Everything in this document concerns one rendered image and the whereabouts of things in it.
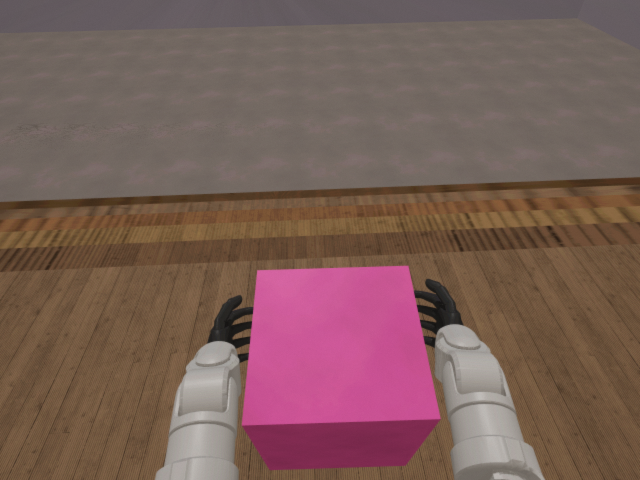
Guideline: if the right robot hand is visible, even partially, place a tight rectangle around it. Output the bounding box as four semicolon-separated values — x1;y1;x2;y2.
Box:
414;279;464;348

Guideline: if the carton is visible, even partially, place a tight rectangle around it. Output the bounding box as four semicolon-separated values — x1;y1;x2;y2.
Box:
242;266;441;470

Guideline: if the right robot forearm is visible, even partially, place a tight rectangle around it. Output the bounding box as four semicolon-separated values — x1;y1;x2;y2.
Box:
435;324;545;480

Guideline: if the left robot forearm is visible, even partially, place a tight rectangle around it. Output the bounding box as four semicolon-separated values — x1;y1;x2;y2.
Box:
155;341;241;480

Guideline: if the left robot hand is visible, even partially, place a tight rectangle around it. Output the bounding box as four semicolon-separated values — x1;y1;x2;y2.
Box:
207;295;254;363

